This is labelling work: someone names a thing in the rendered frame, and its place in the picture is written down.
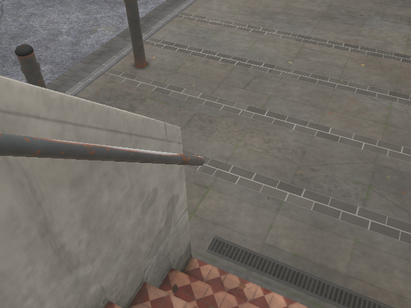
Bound stairs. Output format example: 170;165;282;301
105;257;309;308

